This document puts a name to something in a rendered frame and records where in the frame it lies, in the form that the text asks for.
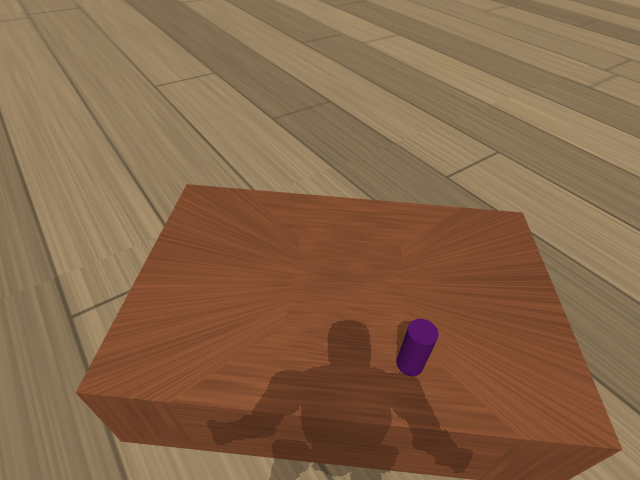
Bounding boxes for can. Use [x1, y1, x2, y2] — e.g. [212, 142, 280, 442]
[396, 319, 438, 376]

